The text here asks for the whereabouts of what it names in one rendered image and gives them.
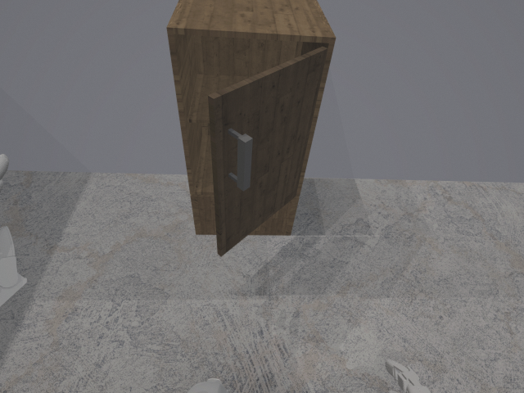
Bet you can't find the handle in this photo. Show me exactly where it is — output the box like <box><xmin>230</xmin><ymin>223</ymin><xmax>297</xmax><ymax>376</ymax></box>
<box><xmin>228</xmin><ymin>129</ymin><xmax>253</xmax><ymax>191</ymax></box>

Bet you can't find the cupboard door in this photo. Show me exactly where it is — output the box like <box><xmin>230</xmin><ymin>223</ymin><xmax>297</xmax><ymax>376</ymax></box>
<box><xmin>208</xmin><ymin>47</ymin><xmax>328</xmax><ymax>256</ymax></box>

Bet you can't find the right robot hand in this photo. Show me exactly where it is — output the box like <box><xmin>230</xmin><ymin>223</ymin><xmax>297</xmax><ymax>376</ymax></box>
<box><xmin>385</xmin><ymin>359</ymin><xmax>431</xmax><ymax>393</ymax></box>

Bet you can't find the left robot hand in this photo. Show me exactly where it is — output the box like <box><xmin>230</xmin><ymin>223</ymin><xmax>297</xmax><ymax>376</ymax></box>
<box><xmin>0</xmin><ymin>154</ymin><xmax>27</xmax><ymax>307</ymax></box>

